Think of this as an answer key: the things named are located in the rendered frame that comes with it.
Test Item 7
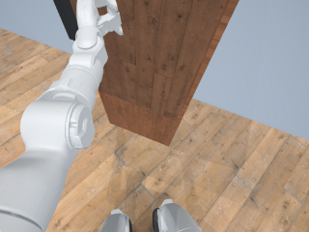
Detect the left robot upper arm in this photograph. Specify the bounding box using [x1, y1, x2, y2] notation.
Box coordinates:
[0, 100, 96, 232]

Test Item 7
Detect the robot left hand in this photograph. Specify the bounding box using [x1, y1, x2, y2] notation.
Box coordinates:
[76, 0, 124, 36]

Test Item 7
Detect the handle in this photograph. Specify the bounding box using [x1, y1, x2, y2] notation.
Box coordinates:
[53, 0, 78, 41]

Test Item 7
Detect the cupboard door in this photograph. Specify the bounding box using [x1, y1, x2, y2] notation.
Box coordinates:
[70, 0, 227, 121]

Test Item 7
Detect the robot left forearm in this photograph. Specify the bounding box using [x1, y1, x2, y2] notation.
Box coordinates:
[20, 25, 108, 140]

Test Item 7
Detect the right robot shin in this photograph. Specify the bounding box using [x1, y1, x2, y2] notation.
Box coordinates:
[157, 199, 173, 232]

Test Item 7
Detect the left robot thigh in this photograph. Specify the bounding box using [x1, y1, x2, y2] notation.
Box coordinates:
[99, 213, 129, 232]

